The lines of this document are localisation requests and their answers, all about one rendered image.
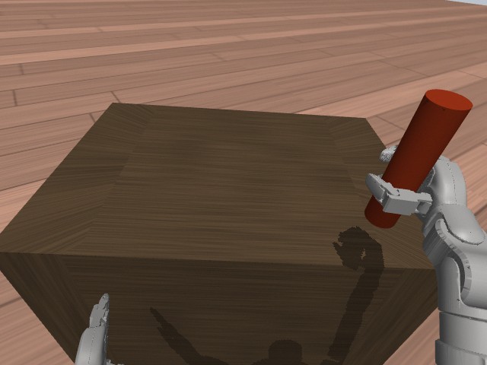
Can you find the right robot arm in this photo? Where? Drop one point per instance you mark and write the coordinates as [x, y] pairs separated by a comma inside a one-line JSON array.
[[457, 247]]

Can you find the left robot hand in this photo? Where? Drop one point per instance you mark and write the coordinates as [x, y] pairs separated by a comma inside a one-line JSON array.
[[92, 349]]

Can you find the can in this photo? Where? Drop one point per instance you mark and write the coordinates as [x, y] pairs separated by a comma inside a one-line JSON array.
[[438, 117]]

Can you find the right robot hand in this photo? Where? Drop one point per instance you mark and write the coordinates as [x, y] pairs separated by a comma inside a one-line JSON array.
[[443, 185]]

